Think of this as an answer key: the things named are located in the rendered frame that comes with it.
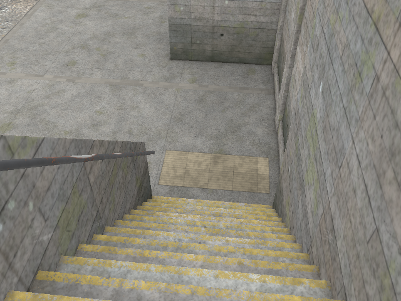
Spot stairs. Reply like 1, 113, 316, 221
4, 196, 345, 301

